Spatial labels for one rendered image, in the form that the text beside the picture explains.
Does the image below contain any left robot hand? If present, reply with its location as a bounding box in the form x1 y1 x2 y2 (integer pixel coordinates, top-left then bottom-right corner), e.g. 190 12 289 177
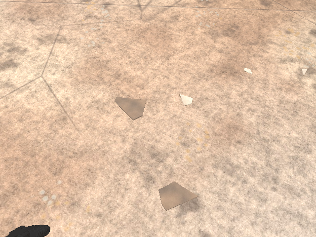
6 224 50 237

